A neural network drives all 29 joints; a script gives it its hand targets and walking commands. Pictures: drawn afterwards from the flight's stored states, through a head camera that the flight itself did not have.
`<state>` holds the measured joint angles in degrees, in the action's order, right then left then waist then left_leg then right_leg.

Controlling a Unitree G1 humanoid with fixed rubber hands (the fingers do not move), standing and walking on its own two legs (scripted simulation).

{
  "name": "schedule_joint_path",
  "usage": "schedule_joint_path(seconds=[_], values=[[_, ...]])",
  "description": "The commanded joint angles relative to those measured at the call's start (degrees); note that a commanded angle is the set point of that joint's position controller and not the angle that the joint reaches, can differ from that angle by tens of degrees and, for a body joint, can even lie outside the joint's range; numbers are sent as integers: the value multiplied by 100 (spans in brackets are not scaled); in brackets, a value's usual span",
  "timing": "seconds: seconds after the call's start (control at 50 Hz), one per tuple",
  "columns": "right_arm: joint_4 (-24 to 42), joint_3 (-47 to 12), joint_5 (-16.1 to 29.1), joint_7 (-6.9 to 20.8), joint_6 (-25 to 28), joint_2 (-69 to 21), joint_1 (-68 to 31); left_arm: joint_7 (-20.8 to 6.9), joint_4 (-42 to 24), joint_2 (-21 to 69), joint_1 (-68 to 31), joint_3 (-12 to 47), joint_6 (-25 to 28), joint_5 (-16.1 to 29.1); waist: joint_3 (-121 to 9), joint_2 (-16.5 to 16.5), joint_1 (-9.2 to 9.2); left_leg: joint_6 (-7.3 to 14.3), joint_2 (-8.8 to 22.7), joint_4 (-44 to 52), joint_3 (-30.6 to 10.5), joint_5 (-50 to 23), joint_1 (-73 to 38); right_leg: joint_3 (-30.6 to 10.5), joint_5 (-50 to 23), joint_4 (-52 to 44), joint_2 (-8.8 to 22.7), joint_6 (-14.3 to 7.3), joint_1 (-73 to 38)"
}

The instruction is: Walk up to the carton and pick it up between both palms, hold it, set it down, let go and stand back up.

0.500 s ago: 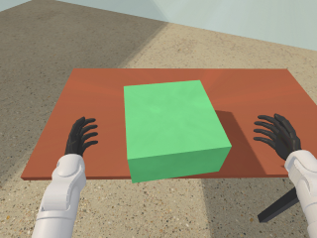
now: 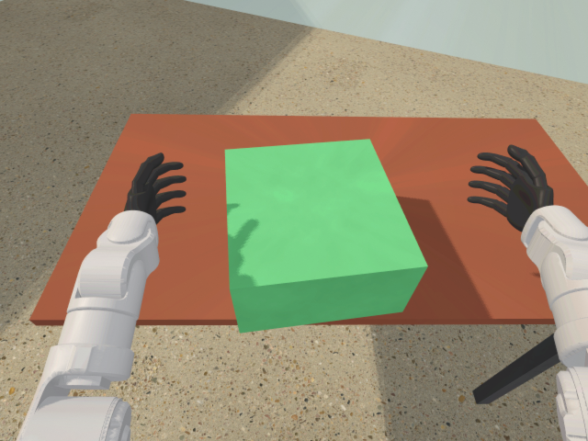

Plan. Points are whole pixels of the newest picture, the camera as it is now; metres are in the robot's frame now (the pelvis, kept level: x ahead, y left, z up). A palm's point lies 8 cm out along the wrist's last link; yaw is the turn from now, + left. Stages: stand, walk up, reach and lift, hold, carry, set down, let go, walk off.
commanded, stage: reach and lift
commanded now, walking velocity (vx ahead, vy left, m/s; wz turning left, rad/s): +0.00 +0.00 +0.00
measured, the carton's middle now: (310, 227) +0.48 -0.02 -0.02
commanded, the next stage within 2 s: none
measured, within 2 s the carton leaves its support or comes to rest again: neither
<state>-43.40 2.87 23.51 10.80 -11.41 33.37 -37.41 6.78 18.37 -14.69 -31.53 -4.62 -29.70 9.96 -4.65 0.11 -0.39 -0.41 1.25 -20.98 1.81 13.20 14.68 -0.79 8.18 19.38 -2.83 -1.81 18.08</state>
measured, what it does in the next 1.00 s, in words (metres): stands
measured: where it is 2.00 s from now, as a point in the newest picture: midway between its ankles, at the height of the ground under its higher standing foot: outside the picture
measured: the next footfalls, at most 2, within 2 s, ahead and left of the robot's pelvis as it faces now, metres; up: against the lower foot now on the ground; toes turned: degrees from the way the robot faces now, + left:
none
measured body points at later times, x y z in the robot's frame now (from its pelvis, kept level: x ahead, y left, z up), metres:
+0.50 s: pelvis -0.01 +0.00 -0.01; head +0.03 +0.00 +0.44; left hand +0.43 +0.20 +0.12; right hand +0.44 -0.26 +0.13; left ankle -0.04 +0.12 -0.75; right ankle +0.01 -0.10 -0.75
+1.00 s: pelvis -0.03 -0.02 -0.03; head +0.05 -0.03 +0.42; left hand +0.40 +0.20 +0.03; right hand +0.44 -0.25 +0.04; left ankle -0.04 +0.12 -0.75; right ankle +0.01 -0.10 -0.75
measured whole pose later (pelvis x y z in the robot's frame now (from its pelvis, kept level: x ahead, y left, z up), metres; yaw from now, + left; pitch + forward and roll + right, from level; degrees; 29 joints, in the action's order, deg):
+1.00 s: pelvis -0.03 -0.02 -0.03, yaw +2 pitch +20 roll +0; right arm -79.7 -8.9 25.1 3.7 15.7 24.5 -54.3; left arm 5.2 74.2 -12.2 -50.4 2.3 15.3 15.9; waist -12.0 1.7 -3.2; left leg -2.0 1.9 -34.9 -0.7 15.4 39.9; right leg 2.0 10.5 32.4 -3.2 -3.0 42.3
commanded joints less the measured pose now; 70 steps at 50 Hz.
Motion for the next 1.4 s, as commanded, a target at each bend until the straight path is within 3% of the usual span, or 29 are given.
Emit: schedule_joint_path(seconds=[0.0, 0.02, 0.06, 0.22, 0.24, 0.28, 0.3, 0.32, 0.34, 0.38, 0.42, 0.46, 0.48, 0.5, 0.54, 0.62, 0.64, 0.66, 0.72, 0.74, 0.8, 0.84, 0.92, 1.0, 1.1, 1.14, 1.2, 1.22, 1.38], values=[[731, 236, 67, 1, 157, 1366, -2213, 80, -782, -849, -2331, -273, 183, 20, -2653, -295, -79, -133, -186, -79, -15, -2038, -247, -189, -2719, 369, 58, 186, -1931], [744, 227, 57, 3, 140, 1412, -2661, 87, -682, -897, -2796, -181, 184, 98, -2826, -341, -52, -137, -183, -92, -51, -1942, -213, -110, -2705, 396, 49, 197, -1883], [137, -55, 90, -61, 12, 1214, -2112, -36, 55, -854, -2057, -347, 103, -163, -2330, -417, -155, -82, -205, 20, 21, -1984, 12, -231, -3001, 353, 123, 246, -2233], [-364, 161, -163, -60, 68, 1275, -3825, 33, 1012, -973, -4151, 254, 574, 427, -2525, -364, 102, -71, -125, -28, -157, -846, 271, -29, -1292, 308, 105, 167, -1093], [-570, 71, -120, -80, 93, 1123, -3615, 58, 1101, -970, -4044, 250, 706, 475, -2666, -284, 10, -13, -108, -99, -128, -854, 226, -87, -1402, 299, 149, 177, -1049], [-653, 111, -173, -93, 188, 1134, -3553, 108, 1224, -869, -3976, 370, 868, 417, -2903, -47, 111, -108, -61, -203, -202, -1175, 120, -46, -1632, 388, 77, 144, -1056], [-1222, 183, -186, -66, 208, 1195, -3600, 110, 1419, -768, -4113, 431, 925, 310, -2899, 128, 121, -215, -23, -225, -241, -1183, -9, 69, -1433, 390, 27, 100, -827], [-1075, 58, -244, -113, 260, 1163, -3712, 103, 1465, -949, -4195, 292, 980, 327, -3041, -123, 17, -154, -39, -304, -229, -1237, 6, 51, -1622, 418, 62, 194, -874], [-1588, 135, -296, -99, 223, 1031, -4059, 72, 1995, -857, -4614, 448, 996, 340, -2823, -31, 156, -168, -22, -346, -265, -1017, 272, 62, -1296, 447, 59, 173, -596], [-1814, -154, -213, -92, 311, 854, -3685, -23, 2327, -758, -4144, 390, 1173, 199, -2480, -230, 32, -107, -46, -307, -268, -1042, 335, 52, -1334, 374, 86, 170, -752], [-1745, -262, -197, -144, 588, 780, -3361, -28, 2173, -753, -3784, 166, 1447, -126, -2794, -82, -91, -131, -118, -359, -261, -1720, 232, 25, -2026, 531, 98, 209, -1119], [-2162, -235, -322, -185, 901, 506, -3421, -49, 2702, -473, -3789, 203, 1775, -177, -2704, -178, -2, -167, -103, -549, -288, -1801, 280, 108, -2064, 574, 49, 262, -779], [-2055, -374, -328, -236, 1089, 499, -3058, -101, 2708, -617, -3391, 33, 2019, -295, -2676, -320, -87, -131, -102, -478, -253, -1837, 243, 70, -2211, 512, 61, 325, -1127], [-2026, -198, -404, -270, 1223, 510, -3727, -134, 3031, -714, -4079, 53, 2204, -203, -2816, -400, -87, -112, -107, -473, -198, -1650, 558, 76, -2075, 533, 56, 373, -1086], [-1784, -201, -317, -312, 1640, 621, -3327, -44, 2621, -521, -3567, 51, 2627, -373, -3421, -168, -102, -267, -87, -534, -213, -2128, 271, 156, -2729, 675, -18, 371, -1215], [-1799, -404, -263, -450, 2171, 353, -3546, -32, 3178, -563, -3768, 92, 3290, -240, -3462, -184, -158, -249, -127, -657, -82, -1977, 709, 144, -2699, 783, 57, 387, -1180], [-2165, -89, -323, -465, 2219, 543, -4134, -10, 3494, -588, -4396, 251, 3394, -187, -3590, 20, -102, -322, -104, -651, -84, -1647, 928, 215, -2301, 829, 30, 348, -758], [-1701, -252, -309, -467, 2367, 576, -3904, 53, 3181, -538, -4220, 296, 3561, 19, -3956, -7, -145, -320, -140, -776, -79, -1813, 719, 224, -2434, 926, 41, 379, -803], [-2371, -448, -239, -550, 2564, 354, -3759, 10, 4121, -358, -4004, 378, 3949, 92, -3772, -203, -85, -306, -47, -981, -68, -1773, 929, 202, -2254, 997, -5, 318, -379], [-2318, -670, -63, -548, 2635, 305, -3779, -11, 3941, -460, -4075, 424, 4095, 224, -3993, -154, -213, -281, -70, -1015, -72, -2034, 956, 169, -2456, 1060, 40, 345, -472], [-2907, -875, 120, -547, 2777, 296, -3544, -36, 4196, -377, -3970, 557, 4400, 404, -4159, -204, -88, -391, -12, -1254, -103, -2219, 916, 230, -2455, 1172, -13, 309, -143], [-3078, -970, 139, -595, 2785, 297, -3690, -99, 4576, -463, -4010, 533, 4527, 540, -4112, -582, -49, -278, -19, -1241, -82, -1825, 1347, 185, -2273, 1263, 17, 364, -191], [-2907, -1113, 179, -753, 2991, 142, -4010, -182, 4973, -643, -4120, 489, 4761, 548, -4202, -752, -104, -151, -99, -1367, 37, -1649, 1970, 126, -2438, 1494, 45, 482, -513], [-2719, -1106, 189, -757, 3024, 43, -4336, -173, 5159, -480, -4513, 795, 4909, 775, -4474, -521, -48, -211, -92, -1527, 40, -1384, 2150, 145, -1907, 1628, 92, 396, -35], [-3211, -1341, 437, -686, 2866, -117, -4466, -169, 5598, -617, -4940, 1002, 4976, 895, -4249, -143, -266, -136, -127, -1540, 120, -742, 2768, 41, -1139, 1775, 196, 349, 254], [-3236, -1321, 436, -712, 2830, -168, -4580, -139, 5670, -540, -5143, 1145, 5024, 969, -4487, -145, -154, -154, -92, -1585, 114, -520, 2735, 111, -711, 1768, 186, 360, 517], [-3237, -1384, 383, -820, 2693, -400, -4652, -108, 5969, -597, -5164, 1048, 4978, 1018, -4159, -576, -196, -21, -138, -1580, 170, -93, 3242, 16, -436, 1779, 240, 423, 291], [-3793, -1706, 441, -718, 2652, -492, -4451, -92, 5726, -602, -4957, 782, 5009, 966, -3781, -767, -203, 2, -219, -1608, 13, -13, 3736, -423, -138, 1700, 301, 433, 211], [-2816, -1028, 33, -941, 2834, -728, -4728, -71, 5602, -260, -5139, 801, 5144, 789, -4577, -644, -87, -82, -264, -1508, -3, -52, 3885, -429, -458, 1722, 392, 439, -244]])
